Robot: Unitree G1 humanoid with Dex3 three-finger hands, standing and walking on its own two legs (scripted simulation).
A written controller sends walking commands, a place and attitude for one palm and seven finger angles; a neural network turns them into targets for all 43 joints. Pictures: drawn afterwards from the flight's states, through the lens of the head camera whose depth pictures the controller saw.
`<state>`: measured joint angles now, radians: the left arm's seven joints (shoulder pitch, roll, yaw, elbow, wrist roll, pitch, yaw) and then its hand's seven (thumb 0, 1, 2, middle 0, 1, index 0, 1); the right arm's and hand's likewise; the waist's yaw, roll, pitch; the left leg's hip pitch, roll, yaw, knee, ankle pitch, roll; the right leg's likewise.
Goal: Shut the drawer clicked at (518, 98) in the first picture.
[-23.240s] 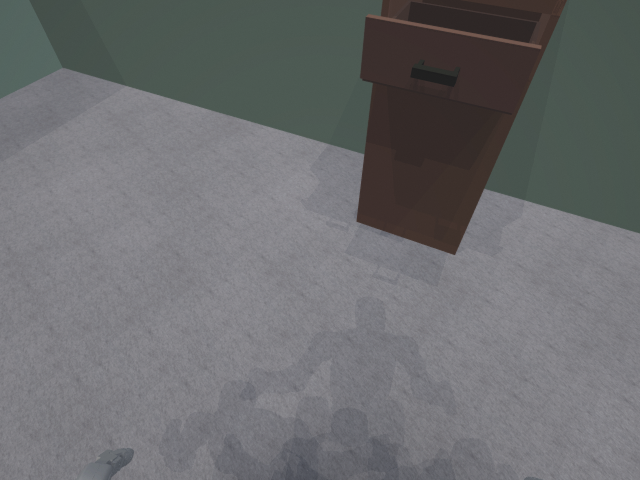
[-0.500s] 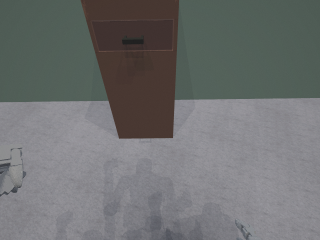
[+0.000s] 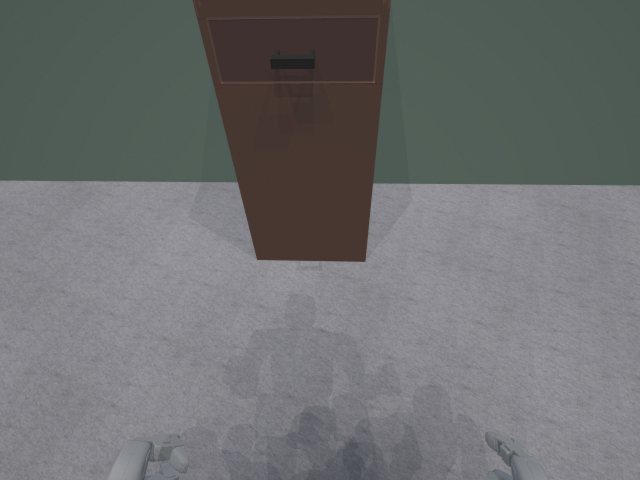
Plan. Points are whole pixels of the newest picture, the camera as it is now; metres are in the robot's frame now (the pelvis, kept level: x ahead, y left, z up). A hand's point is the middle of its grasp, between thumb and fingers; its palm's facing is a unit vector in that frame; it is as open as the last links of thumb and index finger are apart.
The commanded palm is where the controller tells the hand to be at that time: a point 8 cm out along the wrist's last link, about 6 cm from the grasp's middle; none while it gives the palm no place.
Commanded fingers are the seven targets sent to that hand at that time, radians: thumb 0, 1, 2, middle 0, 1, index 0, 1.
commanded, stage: let the arm hang, fingers relaxed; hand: left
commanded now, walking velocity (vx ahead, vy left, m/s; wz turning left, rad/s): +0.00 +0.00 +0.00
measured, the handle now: (293, 57) +0.98 +0.10 +0.07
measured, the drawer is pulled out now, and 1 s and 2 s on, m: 0.00 0.00 0.00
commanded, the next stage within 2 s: look to check the result in 0.88 s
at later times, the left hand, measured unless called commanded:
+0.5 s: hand out of the picture +0.01 +0.23 -0.15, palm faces +0.01 -0.95 -0.30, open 6.6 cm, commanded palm none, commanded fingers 0.00 0.90 0.90 -0.20 -0.30 -0.20 -0.30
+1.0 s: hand out of the picture +0.09 +0.22 -0.14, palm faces -0.02 -0.96 -0.30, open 7.3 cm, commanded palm none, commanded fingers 0.00 0.90 0.90 -0.20 -0.30 -0.20 -0.30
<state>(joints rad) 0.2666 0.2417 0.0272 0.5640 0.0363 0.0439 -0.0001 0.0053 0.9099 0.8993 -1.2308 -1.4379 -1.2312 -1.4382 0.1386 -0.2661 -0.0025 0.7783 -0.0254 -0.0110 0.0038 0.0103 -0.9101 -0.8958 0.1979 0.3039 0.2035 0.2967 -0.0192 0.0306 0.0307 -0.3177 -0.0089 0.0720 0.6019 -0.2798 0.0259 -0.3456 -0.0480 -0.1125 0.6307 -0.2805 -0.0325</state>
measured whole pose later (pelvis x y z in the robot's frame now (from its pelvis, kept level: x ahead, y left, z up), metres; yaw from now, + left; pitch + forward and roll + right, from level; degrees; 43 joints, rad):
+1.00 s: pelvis +0.02 +0.00 +0.02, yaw -1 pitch -1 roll +0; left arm 0.12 0.24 0.02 1.14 0.01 -0.02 0.01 0.00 0.91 0.90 -0.20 -0.30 -0.20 -0.30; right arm 0.17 -0.27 -0.01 1.13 -0.02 -0.01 -0.02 0.01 -0.91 -0.90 0.20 0.30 0.21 0.30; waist -0.01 0.03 0.05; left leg -0.12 0.00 0.08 0.32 -0.17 0.02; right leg -0.15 -0.01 -0.10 0.33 -0.16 -0.03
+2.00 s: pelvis +0.04 -0.03 +0.02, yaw -2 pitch -1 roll +0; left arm 0.10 0.28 0.02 1.15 0.01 -0.03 0.01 0.00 0.91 0.90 -0.20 -0.30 -0.20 -0.30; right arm 0.16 -0.31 -0.01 1.14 -0.02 0.00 -0.02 0.01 -0.91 -0.90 0.20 0.30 0.21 0.30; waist -0.01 0.04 0.05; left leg -0.08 0.05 0.08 0.28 -0.18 -0.03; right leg -0.10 0.04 -0.11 0.28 -0.16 -0.07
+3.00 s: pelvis +0.04 -0.01 +0.02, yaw -2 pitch -1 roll +0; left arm 0.10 0.30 0.02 1.15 0.01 -0.03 0.00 0.00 0.91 0.90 -0.20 -0.30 -0.20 -0.30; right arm 0.14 -0.31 -0.01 1.14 -0.02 -0.01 -0.01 0.01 -0.91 -0.90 0.20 0.30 0.21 0.30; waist -0.01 0.02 0.05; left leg -0.07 0.02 0.08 0.27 -0.18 0.00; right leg -0.10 0.01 -0.10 0.27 -0.16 -0.04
